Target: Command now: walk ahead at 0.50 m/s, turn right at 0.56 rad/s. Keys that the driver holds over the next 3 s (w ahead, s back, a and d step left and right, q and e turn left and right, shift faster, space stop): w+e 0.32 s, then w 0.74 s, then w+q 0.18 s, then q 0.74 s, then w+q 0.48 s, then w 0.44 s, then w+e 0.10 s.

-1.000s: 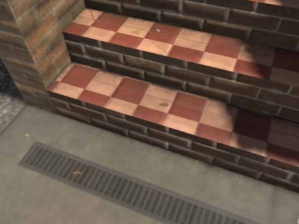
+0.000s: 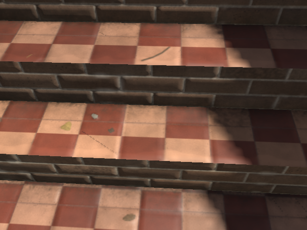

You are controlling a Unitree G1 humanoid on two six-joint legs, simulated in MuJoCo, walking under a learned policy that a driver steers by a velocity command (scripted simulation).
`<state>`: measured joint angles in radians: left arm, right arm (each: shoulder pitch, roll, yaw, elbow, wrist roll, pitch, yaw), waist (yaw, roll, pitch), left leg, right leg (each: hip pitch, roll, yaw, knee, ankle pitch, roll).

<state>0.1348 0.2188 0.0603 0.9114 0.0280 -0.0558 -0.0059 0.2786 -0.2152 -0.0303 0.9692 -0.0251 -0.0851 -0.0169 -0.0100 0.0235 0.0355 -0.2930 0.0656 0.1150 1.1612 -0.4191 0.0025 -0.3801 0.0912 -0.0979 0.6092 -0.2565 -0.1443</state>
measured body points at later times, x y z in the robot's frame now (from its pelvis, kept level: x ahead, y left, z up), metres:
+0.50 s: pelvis +0.12 +0.01 +0.02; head +0.13 +0.02 +0.47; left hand +0.35 +0.19 -0.09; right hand +0.12 -0.25 -0.11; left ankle +0.15 +0.10 -0.72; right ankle +0.03 -0.07 -0.58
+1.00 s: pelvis +0.21 -0.20 +0.02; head +0.27 -0.24 +0.46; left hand +0.59 -0.20 +0.04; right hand +0.04 -0.40 -0.13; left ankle +0.15 +0.10 -0.71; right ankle +0.33 -0.39 -0.53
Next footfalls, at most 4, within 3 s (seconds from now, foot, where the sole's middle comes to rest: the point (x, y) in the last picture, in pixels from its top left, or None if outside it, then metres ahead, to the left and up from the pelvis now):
0.36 left None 0.19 0.10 -0.76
0.98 right None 0.36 -0.42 -0.56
1.88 left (286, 148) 0.60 -0.41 -0.36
2.28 right None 0.65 -0.67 -0.36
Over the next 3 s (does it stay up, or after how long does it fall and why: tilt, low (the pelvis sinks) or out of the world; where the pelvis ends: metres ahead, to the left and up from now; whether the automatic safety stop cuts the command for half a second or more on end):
stays up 0.77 -0.29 0.48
